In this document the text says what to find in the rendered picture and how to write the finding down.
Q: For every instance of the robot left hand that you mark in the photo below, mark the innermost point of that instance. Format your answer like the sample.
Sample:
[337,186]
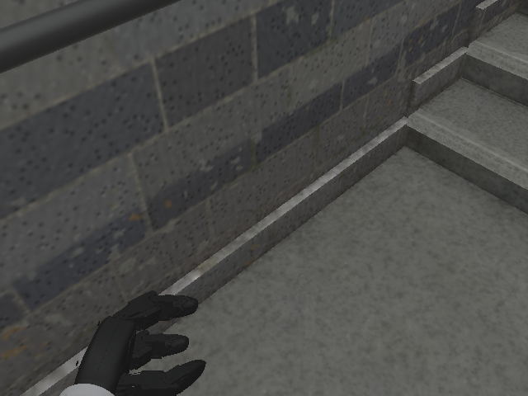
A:
[115,349]

